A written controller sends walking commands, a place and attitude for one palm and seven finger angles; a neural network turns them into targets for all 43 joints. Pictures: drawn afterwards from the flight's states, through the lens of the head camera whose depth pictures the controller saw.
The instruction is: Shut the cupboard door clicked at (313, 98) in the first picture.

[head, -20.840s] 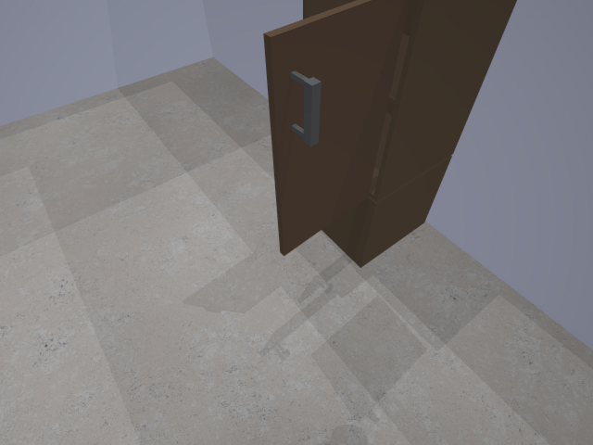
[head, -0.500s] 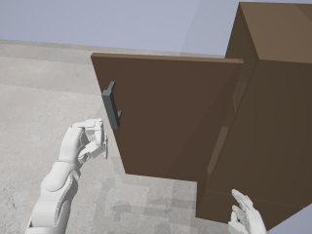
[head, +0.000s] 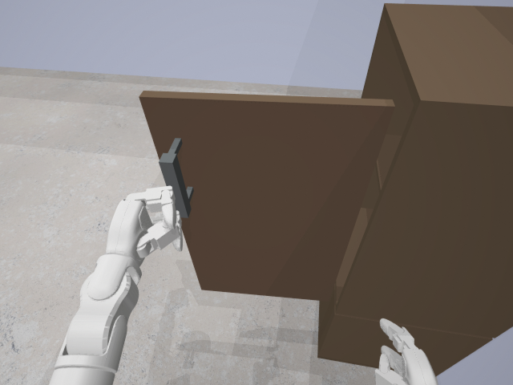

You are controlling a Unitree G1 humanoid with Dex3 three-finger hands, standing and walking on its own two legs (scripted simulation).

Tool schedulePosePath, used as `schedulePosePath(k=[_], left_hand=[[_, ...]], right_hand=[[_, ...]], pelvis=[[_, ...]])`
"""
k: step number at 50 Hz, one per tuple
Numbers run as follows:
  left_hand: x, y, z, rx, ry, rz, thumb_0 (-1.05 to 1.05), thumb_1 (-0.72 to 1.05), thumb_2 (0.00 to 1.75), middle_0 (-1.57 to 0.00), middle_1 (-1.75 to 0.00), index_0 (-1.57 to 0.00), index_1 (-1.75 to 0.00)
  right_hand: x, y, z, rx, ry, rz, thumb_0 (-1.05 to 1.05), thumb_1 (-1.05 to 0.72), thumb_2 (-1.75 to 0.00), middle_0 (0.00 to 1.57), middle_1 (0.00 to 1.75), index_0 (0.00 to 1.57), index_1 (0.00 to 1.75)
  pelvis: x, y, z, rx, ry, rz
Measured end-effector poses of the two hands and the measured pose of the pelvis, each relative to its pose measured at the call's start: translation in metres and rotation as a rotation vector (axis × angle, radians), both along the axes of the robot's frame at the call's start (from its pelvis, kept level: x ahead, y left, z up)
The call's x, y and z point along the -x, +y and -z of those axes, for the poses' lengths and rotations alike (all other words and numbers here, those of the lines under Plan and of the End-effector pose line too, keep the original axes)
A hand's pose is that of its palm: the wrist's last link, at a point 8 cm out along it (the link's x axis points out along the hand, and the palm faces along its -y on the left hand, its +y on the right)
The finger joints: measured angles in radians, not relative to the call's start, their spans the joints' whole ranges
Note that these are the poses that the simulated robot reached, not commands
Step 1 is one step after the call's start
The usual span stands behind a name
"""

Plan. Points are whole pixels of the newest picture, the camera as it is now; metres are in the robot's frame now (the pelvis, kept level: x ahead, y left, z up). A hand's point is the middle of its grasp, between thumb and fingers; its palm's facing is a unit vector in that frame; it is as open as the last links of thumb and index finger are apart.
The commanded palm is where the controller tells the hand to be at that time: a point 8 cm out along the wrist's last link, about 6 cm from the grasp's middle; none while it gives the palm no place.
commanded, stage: bring the fist close to the handle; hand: left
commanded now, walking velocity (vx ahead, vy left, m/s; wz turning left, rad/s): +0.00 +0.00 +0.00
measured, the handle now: (180, 179) +0.40 +0.15 +0.13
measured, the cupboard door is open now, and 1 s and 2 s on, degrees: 94 80 70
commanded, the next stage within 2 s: push the door shut along its arc in 0.12 s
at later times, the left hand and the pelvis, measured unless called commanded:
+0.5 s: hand (177, 214) +0.33 +0.14 +0.13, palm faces -0.10 -0.99 -0.05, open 3.1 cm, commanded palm +0.32 +0.18 +0.13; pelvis -0.01 +0.00 +0.00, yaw +1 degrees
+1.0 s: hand (190, 183) +0.40 +0.13 +0.12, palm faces -0.21 -0.98 -0.05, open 3.1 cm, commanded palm +0.39 +0.16 +0.13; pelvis -0.02 +0.01 +0.00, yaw +2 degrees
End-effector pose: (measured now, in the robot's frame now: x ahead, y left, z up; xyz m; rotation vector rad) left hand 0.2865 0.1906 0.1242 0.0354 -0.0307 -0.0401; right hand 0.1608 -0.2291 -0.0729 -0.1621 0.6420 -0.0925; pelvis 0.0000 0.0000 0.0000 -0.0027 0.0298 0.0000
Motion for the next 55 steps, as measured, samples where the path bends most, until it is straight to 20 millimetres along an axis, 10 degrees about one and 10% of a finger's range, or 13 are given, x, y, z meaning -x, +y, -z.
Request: schedulePosePath(k=[17,55], left_hand=[[-0.005,0.002,0.001,-0.014,0.013,0.006,0.01,0.89,0.90,-1.30,-1.50,-1.30,-1.50],[-0.112,-0.008,-0.003,-0.018,0.054,0.196,-0.02,1.04,1.03,-1.30,-1.50,-1.30,-1.50]], right_hand=[[-0.001,0.000,0.000,0.001,0.004,-0.008,0.02,-0.90,-0.90,0.20,0.30,0.20,0.30],[0.082,-0.015,0.032,0.056,0.263,0.084,0.02,-0.90,-0.90,0.20,0.30,0.20,0.30]], pelvis=[[0.004,-0.002,0.000,0.001,-0.010,-0.008],[0.016,0.010,0.004,0.002,0.068,-0.026]])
